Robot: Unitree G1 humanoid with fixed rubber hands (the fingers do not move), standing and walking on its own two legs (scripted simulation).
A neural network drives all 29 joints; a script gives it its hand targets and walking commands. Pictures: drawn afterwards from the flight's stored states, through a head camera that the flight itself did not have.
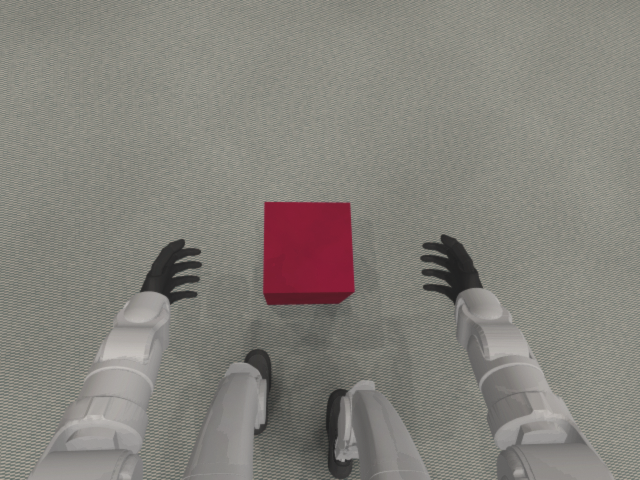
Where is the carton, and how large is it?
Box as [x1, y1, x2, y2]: [263, 202, 354, 304]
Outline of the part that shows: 264,202 263,293 267,304 338,303 354,291 349,203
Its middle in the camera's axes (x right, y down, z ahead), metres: -0.04 +0.06 +0.99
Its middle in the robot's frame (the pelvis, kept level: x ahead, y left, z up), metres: +0.48 -0.01 -0.57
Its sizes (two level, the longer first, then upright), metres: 0.210 0.200 0.250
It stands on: the floor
